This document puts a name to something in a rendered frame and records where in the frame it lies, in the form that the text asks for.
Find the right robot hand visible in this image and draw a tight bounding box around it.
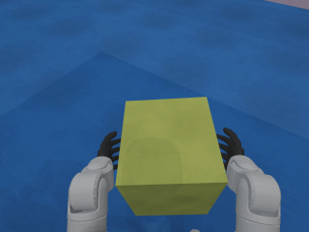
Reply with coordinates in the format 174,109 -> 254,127
216,128 -> 244,170

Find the robot right forearm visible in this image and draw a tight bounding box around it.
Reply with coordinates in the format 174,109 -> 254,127
226,155 -> 281,232

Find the robot left forearm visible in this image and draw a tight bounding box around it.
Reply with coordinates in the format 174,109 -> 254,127
67,156 -> 115,232

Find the carton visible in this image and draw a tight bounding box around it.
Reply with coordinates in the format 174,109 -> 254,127
115,97 -> 228,216

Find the left robot hand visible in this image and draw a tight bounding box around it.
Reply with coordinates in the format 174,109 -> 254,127
97,131 -> 122,170

